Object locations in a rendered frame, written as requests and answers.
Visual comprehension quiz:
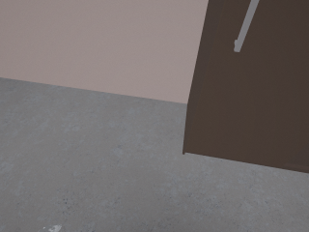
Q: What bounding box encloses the wardrobe door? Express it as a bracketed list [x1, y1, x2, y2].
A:
[287, 143, 309, 167]
[186, 0, 309, 167]

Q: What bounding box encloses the handle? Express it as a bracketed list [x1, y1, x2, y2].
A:
[234, 0, 260, 52]

